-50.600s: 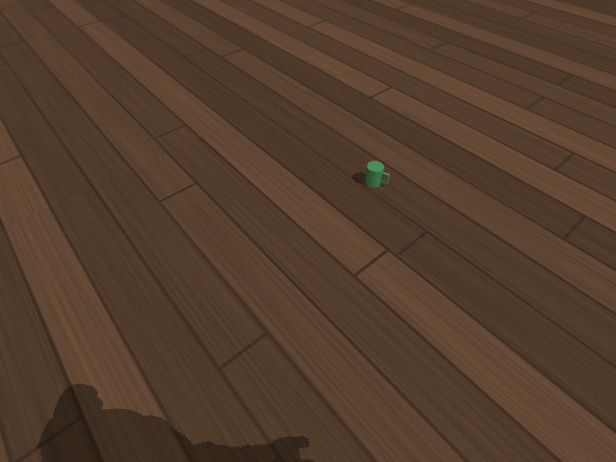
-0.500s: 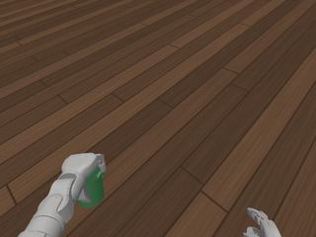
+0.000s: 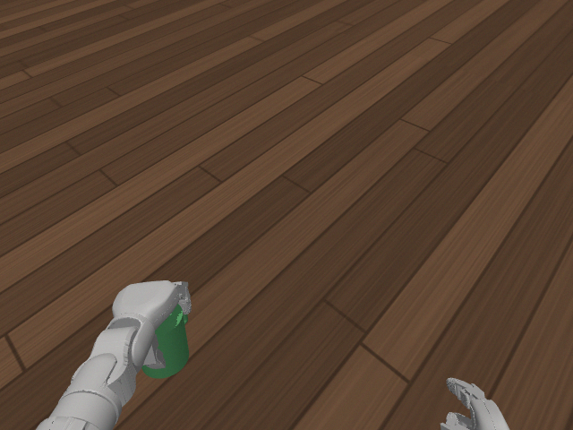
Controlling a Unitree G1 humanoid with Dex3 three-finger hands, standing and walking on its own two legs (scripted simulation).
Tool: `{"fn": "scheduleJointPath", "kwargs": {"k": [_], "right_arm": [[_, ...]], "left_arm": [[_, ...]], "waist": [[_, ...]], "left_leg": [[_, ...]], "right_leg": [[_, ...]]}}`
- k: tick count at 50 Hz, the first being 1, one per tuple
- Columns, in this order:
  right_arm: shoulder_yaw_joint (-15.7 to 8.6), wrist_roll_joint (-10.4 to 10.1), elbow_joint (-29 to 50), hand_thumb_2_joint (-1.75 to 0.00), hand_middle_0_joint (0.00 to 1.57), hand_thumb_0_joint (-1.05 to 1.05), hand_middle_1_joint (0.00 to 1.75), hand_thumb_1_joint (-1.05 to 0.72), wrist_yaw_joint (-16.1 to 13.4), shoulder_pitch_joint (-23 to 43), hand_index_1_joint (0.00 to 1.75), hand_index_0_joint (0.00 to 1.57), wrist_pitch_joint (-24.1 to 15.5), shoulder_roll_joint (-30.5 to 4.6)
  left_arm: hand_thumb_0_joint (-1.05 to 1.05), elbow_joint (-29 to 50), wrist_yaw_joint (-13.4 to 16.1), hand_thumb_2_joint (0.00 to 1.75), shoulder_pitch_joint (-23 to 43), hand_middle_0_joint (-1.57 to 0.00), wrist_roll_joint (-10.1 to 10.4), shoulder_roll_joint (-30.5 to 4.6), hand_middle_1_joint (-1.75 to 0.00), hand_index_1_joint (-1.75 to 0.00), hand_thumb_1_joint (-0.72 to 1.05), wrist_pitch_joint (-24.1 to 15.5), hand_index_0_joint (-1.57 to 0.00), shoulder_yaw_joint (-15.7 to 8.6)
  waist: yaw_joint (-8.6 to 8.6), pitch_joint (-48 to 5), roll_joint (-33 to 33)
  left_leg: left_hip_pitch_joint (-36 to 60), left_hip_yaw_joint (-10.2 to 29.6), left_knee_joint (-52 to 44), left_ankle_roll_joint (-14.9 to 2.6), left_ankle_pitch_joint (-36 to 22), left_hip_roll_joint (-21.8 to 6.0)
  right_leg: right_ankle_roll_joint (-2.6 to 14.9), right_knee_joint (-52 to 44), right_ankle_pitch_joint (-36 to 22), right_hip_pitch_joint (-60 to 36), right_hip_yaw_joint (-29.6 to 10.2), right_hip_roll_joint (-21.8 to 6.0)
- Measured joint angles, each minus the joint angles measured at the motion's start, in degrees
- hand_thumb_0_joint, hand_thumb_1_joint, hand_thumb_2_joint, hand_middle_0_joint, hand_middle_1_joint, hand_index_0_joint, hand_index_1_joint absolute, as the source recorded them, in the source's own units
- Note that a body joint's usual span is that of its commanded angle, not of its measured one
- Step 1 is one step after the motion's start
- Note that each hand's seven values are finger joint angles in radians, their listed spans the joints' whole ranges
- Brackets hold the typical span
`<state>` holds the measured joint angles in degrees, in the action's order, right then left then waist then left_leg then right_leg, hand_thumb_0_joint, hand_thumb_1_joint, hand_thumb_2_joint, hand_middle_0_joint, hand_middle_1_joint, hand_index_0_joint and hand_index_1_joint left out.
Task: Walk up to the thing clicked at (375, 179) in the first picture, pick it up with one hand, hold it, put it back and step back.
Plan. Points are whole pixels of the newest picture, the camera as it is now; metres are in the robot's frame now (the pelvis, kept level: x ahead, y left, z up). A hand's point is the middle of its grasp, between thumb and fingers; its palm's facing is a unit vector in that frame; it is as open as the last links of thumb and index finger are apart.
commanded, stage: crouch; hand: left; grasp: from above
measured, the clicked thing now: (167, 330) +0.31 +0.22 -0.10
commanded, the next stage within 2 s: lower in 1.90 s
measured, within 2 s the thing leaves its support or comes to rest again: neither
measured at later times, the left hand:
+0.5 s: hand (195, 339) +0.36 +0.22 -0.26, palm faces -0.40 +0.05 -0.92, open 10.2 cm
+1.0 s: hand (221, 359) +0.39 +0.21 -0.48, palm faces -0.43 +0.00 -0.90, open 10.0 cm
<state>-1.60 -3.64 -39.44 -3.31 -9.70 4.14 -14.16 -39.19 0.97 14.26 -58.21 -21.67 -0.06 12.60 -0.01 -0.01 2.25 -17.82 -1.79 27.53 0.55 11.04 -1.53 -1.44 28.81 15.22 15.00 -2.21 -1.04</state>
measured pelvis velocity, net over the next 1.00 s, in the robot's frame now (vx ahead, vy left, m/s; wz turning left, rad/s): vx -0.06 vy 0.00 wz -0.06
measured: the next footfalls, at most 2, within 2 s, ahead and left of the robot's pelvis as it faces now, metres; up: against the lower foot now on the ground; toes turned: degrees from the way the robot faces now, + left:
none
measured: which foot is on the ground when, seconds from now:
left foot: down 0.00-1.00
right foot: down 0.00-1.00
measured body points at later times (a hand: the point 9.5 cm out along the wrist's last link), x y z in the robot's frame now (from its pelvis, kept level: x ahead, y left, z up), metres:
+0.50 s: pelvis -0.04 +0.01 -0.15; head +0.10 +0.02 +0.28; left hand +0.37 +0.22 -0.21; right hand +0.02 -0.28 -0.27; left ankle +0.03 +0.13 -0.74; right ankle +0.00 -0.14 -0.74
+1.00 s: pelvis -0.06 +0.00 -0.31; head +0.16 +0.04 +0.07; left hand +0.41 +0.20 -0.43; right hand -0.01 -0.27 -0.44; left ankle +0.03 +0.13 -0.74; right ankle +0.00 -0.14 -0.74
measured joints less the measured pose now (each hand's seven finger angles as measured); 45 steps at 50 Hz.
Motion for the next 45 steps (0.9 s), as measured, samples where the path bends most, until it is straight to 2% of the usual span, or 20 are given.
{"fn": "scheduleJointPath", "kwargs": {"k": [4,8,16,18,21,28,36,41,45], "right_arm": [[-0.1,0.4,-0.1,-0.91,0.2,0.01,0.3,-0.91,0.3,0.1,0.3,0.21,0.1,0.1],[-0.3,1.3,-0.3,-0.91,0.2,0.01,0.3,-0.91,0.9,0.0,0.3,0.21,-0.2,-0.2],[-2.1,3.7,-0.9,-0.91,0.2,0.01,0.3,-0.91,2.6,-1.7,0.3,0.21,-1.6,-1.6],[-2.4,4.0,-1.4,-0.91,0.2,0.01,0.3,-0.91,2.5,-2.0,0.3,0.21,-2.0,-1.8],[-2.6,4.7,-2.3,-0.9,0.2,0.01,0.3,-0.91,2.4,-2.4,0.3,0.21,-2.7,-1.7],[-2.4,5.9,-3.7,-0.9,0.2,0.01,0.3,-0.91,2.2,-3.8,0.3,0.21,-3.7,-0.2],[-0.9,6.9,-3.9,-0.9,0.2,0.01,0.3,-0.91,2.7,-4.0,0.3,0.21,-4.5,1.7],[0.1,7.5,-3.8,-0.9,0.2,0.01,0.3,-0.9,3.4,-2.9,0.3,0.21,-5.4,2.1],[0.6,8.2,-4.0,-0.9,0.2,0.01,0.3,-0.91,3.9,-1.4,0.3,0.21,-6.0,2.0]], "left_arm": [[0.02,-4.2,2.3,0.64,1.1,-0.56,-1.0,0.1,-0.85,-0.91,-0.12,-1.5,-0.61,-0.1],[0.02,-10.1,6.4,0.65,3.7,-0.56,-3.0,0.3,-0.86,-0.91,-0.13,-3.1,-0.61,-0.1],[0.01,-20.9,16.3,0.68,12.4,-0.54,-8.9,0.8,-0.86,-0.94,-0.14,-4.1,-0.6,-1.7],[0.01,-23.2,18.3,0.68,15.1,-0.54,-9.7,0.6,-0.86,-0.94,-0.14,-3.7,-0.59,-2.3],[0.0,-27.0,20.4,0.67,19.3,-0.54,-9.7,0.3,-0.86,-0.93,-0.13,-2.7,-0.6,-3.7],[0.0,-30.7,21.0,0.62,26.1,-0.57,-8.4,-1.5,-0.83,-0.91,-0.12,-0.4,-0.63,-6.5],[0.0,-33.9,19.4,0.57,30.0,-0.6,-7.6,-3.1,-0.8,-0.87,-0.1,-0.9,-0.67,-8.7],[0.0,-33.8,19.4,0.54,30.7,-0.62,-8.9,-4.3,-0.78,-0.85,-0.1,-3.2,-0.68,-10.0],[0.0,-34.2,21.0,0.54,32.0,-0.62,-10.7,-5.5,-0.78,-0.84,-0.1,-4.7,-0.69,-10.6]], "waist": [[0.68,0.1,-0.8],[1.51,-0.5,-1.6],[3.59,-5.6,-2.0],[4.36,-6.7,-1.8],[5.58,-8.0,-1.3],[7.75,-10.1,0.0],[9.03,-10.6,1.3],[9.59,-10.8,1.0],[10.12,-10.6,0.3]], "left_leg": [[-2.5,0.3,1.8,0.07,0.5,0.0],[-9.3,0.9,7.6,0.18,2.5,-0.1],[-34.2,2.5,30.0,0.28,10.4,-0.8],[-40.4,2.8,35.6,0.17,12.4,-0.9],[-49.1,3.0,42.9,-0.01,14.6,-1.1],[-66.7,3.5,57.3,-0.5,18.2,-1.3],[-81.4,4.4,69.4,-0.69,20.4,-1.3],[-89.2,5.3,75.9,-0.57,21.5,-1.3],[-94.3,6.2,80.4,-0.24,22.3,-1.1]], "right_leg": [[0.07,1.9,0.7,2.4,0.3,0.0],[0.15,7.4,2.7,8.8,0.6,0.2],[-0.27,28.6,10.7,32.6,1.6,1.0],[-0.24,34.0,12.6,38.6,1.6,1.2],[-0.48,41.2,14.8,47.1,1.6,1.5],[-0.8,55.6,18.7,64.4,1.5,2.0],[-0.98,67.8,21.5,78.6,1.7,2.3],[-1.14,74.2,22.9,85.9,2.3,2.6],[-1.03,78.7,24.1,90.6,2.9,2.8]]}}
